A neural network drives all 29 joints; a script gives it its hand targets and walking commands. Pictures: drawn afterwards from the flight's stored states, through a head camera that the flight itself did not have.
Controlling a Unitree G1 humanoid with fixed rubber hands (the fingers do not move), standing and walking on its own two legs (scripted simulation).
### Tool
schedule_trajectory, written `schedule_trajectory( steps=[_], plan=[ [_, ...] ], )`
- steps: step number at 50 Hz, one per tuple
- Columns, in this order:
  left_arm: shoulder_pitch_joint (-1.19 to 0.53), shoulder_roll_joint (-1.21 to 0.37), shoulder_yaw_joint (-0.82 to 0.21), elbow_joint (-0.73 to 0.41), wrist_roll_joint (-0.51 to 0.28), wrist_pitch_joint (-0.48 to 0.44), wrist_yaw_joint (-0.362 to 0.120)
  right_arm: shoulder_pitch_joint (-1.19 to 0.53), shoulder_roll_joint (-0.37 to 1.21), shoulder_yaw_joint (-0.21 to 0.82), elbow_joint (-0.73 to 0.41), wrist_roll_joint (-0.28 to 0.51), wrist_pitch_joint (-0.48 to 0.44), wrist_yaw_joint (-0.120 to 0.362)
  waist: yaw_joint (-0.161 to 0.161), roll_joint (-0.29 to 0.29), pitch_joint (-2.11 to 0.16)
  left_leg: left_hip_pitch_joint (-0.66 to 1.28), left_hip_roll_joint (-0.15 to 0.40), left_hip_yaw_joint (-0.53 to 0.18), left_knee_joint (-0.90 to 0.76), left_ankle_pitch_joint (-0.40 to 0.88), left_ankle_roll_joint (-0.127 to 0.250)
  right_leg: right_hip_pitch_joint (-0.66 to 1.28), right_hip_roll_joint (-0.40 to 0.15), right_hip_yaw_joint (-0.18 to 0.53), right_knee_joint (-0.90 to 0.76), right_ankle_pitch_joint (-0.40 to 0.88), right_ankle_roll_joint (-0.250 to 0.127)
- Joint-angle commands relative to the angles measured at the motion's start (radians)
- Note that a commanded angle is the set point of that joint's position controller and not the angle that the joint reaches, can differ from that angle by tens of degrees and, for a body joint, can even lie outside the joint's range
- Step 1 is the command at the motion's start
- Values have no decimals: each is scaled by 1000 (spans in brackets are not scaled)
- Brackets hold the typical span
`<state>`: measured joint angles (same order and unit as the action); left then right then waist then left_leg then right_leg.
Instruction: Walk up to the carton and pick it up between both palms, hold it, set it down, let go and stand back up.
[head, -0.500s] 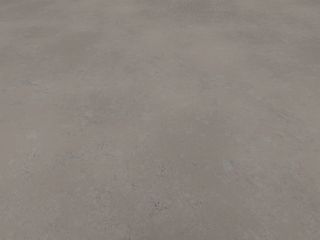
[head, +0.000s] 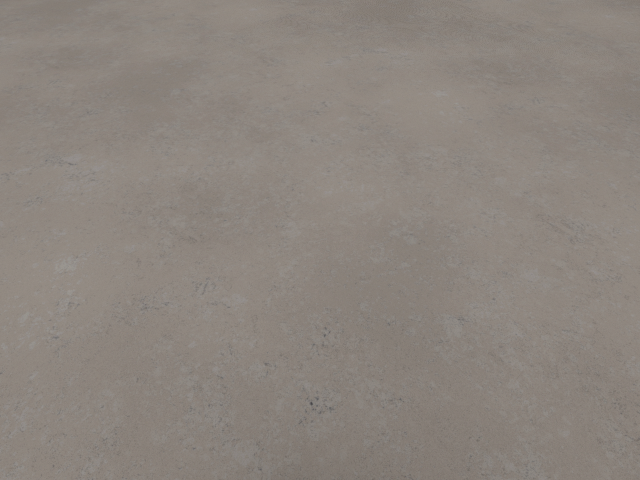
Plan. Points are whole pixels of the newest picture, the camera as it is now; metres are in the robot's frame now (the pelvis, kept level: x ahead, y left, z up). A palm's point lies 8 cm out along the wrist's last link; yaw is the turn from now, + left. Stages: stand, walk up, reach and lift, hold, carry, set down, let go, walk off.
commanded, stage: stand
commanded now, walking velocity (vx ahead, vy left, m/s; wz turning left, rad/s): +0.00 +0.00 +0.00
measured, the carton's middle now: out of the picture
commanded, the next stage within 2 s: walk up in 0.26 s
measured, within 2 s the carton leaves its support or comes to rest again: neither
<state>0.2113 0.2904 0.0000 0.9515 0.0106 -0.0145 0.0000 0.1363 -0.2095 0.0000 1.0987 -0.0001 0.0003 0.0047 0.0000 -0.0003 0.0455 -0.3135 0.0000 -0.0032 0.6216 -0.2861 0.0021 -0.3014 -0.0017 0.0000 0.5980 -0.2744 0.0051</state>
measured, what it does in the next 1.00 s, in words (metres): steps to the right: right foot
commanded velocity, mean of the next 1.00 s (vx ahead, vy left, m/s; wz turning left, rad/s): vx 0.00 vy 0.00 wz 0.00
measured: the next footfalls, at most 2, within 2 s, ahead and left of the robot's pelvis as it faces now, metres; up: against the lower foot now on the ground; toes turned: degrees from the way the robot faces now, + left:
right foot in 0.84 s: -0.01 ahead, -0.13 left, +0.00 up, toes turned -1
left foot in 1.10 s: +0.03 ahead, -0.02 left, +0.00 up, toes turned -10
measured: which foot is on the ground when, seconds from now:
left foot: down 0.00-0.86, up 0.88-1.00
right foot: down 0.00-0.52, up 0.54-0.82, down 0.84-1.00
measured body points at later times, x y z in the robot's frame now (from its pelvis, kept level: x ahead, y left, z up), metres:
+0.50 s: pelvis -0.01 +0.00 +0.00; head +0.01 +0.00 +0.45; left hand +0.06 +0.27 -0.14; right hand +0.06 -0.24 -0.15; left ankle +0.03 +0.11 -0.73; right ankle +0.03 -0.13 -0.73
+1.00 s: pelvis -0.03 -0.15 +0.00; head +0.01 -0.19 +0.45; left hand +0.05 +0.15 -0.11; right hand +0.06 -0.40 -0.17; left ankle -0.02 +0.07 -0.67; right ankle -0.05 -0.14 -0.72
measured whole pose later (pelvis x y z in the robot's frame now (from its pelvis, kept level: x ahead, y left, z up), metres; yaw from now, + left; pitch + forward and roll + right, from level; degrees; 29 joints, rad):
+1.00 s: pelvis -0.03 -0.15 +0.00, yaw -3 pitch +1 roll +6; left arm 0.15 0.33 0.00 0.97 0.01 0.07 -0.04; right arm 0.06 -0.26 -0.01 1.04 0.00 0.01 -0.05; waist 0.00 0.00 0.09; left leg -0.44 -0.03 -0.11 0.89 -0.40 0.01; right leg -0.30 0.10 -0.01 0.62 -0.35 -0.05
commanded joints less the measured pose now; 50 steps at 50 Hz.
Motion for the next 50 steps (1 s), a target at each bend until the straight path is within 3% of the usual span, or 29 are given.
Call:
schedule_trajectory(
  steps=[1,4,6,8,11,12,14,15,17,22,23,24,25,26,28,31,33,36,37,39,40,41,42,44,46,47,48,49,50],
  plan=[
    [-70,216,53,-14,3,-37,25,-60,-298,-73,-70,-10,-53,-11,-4,24,-68,81,109,-129,-235,97,54,113,-98,113,-200,130,-60],
    [-86,226,60,-2,10,-36,23,-74,-283,-73,-64,-16,-51,-6,-2,-4,-59,73,105,-131,-247,61,49,83,-98,116,-197,33,-57],
    [-88,209,60,-12,5,-35,20,-90,-287,-70,-62,-18,-46,-7,3,39,-28,59,109,-130,-265,12,40,48,-107,130,-229,-14,-62],
    [-36,227,63,-5,5,-36,15,-92,-321,-75,-63,-22,-46,-8,18,41,-61,32,126,-179,-294,-47,59,118,-86,87,-204,-5,-52],
    [-71,227,67,-2,10,-44,15,-69,-281,-69,-47,-20,-47,-9,0,0,-51,47,113,-153,-269,-31,49,82,-103,134,-239,-30,-54],
    [-69,203,59,-12,10,-41,12,-86,-320,-73,-51,-25,-47,-12,8,55,-33,56,115,-156,-287,-26,45,70,-88,99,-213,17,-55],
    [-87,220,69,0,10,-45,14,-104,-300,-71,-69,-17,-48,-7,-4,23,-80,82,116,-141,-255,22,47,69,-96,120,-226,19,-57],
    [-86,230,57,3,12,-47,17,-98,-287,-73,-67,-24,-42,-2,-7,58,-27,66,102,-118,-271,18,41,64,-103,128,-236,32,-56],
    [-67,219,60,16,10,-41,14,-83,-295,-73,-54,-17,-46,-7,-5,-34,-65,92,99,-116,-243,49,45,73,-113,132,-251,32,-54],
    [-62,232,58,13,0,-44,15,-86,-314,-79,-44,-22,-48,-2,9,34,-69,79,121,-143,-270,46,56,97,-106,115,-216,51,-48],
    [-154,296,86,-66,20,15,-17,-61,-403,-94,-93,-20,-41,-19,-26,-15,-39,71,180,-246,-221,247,129,-70,-15,48,11,196,-43],
    [-184,252,91,-96,23,40,-24,-18,-466,-116,-108,-16,-34,-30,-66,138,-28,88,301,-391,-303,317,235,-169,68,-6,261,58,-25],
    [-208,247,96,-124,37,57,-24,28,-494,-128,-105,-18,-36,-43,-83,177,-37,91,417,-537,-350,284,302,-242,64,65,430,-249,-27],
    [-192,252,99,-127,37,69,-23,7,-469,-133,-104,-16,-42,-50,-62,87,-44,122,436,-552,-335,218,310,-298,19,122,528,-222,-32],
    [-144,271,108,-105,40,74,-33,-80,-449,-131,-141,-24,-39,-49,-15,111,-15,31,365,-457,-347,-1,282,-277,13,125,538,-178,-26],
    [-107,253,103,-98,31,85,-49,-140,-455,-139,-171,-27,-39,-51,12,145,6,-87,320,-312,-334,31,249,-146,-16,117,486,-162,-38],
    [-164,246,103,-123,28,81,-50,-122,-449,-132,-163,-32,-40,-54,-14,176,13,-29,331,-336,-323,84,252,-171,-31,134,383,-174,-31],
    [-137,267,104,-136,34,80,-48,-83,-471,-145,-175,-19,-37,-58,-20,135,-27,35,370,-390,-255,206,251,-154,-50,144,251,-210,-46],
    [-95,251,108,-119,32,79,-50,-111,-468,-144,-168,-21,-38,-56,-6,184,-74,3,358,-363,-252,235,247,-71,-51,145,175,-197,-52],
    [12,244,108,-75,31,60,-41,-148,-445,-131,-188,-5,-23,-54,58,110,-112,-48,282,-258,-64,379,181,120,-55,161,-199,-99,-53],
    [5,300,110,-58,42,43,-31,-189,-367,-111,-206,22,-20,-50,62,-155,-76,-194,71,-67,179,103,80,183,-156,309,-380,208,2],
    [-49,361,124,-106,43,43,-24,-131,-282,-84,-211,15,-10,-63,42,-323,-30,-372,-117,-73,276,-288,35,195,-230,379,-336,567,24],
    [-105,340,130,-124,42,51,-24,-102,-313,-89,-188,17,2,-70,25,-239,-60,-351,-110,-129,340,-252,37,160,-194,311,-325,535,35],
    [-182,348,140,-134,41,61,-3,-62,-344,-92,-120,14,11,-76,-6,-223,-51,-354,-112,-147,411,-204,61,156,-191,288,-348,418,171],
    [-156,364,142,-140,35,53,9,34,-384,-99,-71,20,23,-70,-8,-193,-114,-331,-104,-170,408,-149,51,261,-118,210,-317,514,306],
    [-154,341,135,-141,27,53,12,72,-373,-96,-61,16,23,-70,-28,-241,-82,-310,-95,-120,345,-148,45,281,-85,129,-288,743,387],
    [-214,355,144,-158,6,56,3,187,-396,-106,-40,20,12,-73,-86,-357,-87,-150,-113,-26,190,-226,44,252,9,-7,-341,1056,557],
    [-399,361,166,-191,2,65,0,375,-448,-139,4,13,2,-82,-190,-410,-64,84,-103,43,37,-321,40,83,77,-98,-276,1326,660],
    [-568,385,174,-249,-4,73,4,620,-503,-175,65,15,0,-91,-362,-378,-83,284,-55,155,-213,-278,105,-51,179,-181,33,1683,742]
  ],
)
